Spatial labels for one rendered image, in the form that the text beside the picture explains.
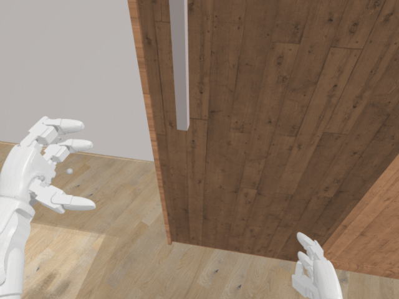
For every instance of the wardrobe door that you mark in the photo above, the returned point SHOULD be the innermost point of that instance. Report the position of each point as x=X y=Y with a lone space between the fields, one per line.
x=294 y=115
x=369 y=235

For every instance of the robot left forearm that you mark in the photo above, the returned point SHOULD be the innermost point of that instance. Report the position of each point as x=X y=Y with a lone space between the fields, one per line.
x=15 y=218

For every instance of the robot right hand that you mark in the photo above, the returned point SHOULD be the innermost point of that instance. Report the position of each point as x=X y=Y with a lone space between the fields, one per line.
x=322 y=282

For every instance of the handle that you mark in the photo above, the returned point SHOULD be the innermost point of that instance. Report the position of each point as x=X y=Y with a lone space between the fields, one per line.
x=179 y=41

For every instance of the robot left hand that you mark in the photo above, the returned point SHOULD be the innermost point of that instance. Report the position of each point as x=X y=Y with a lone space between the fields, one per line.
x=24 y=164

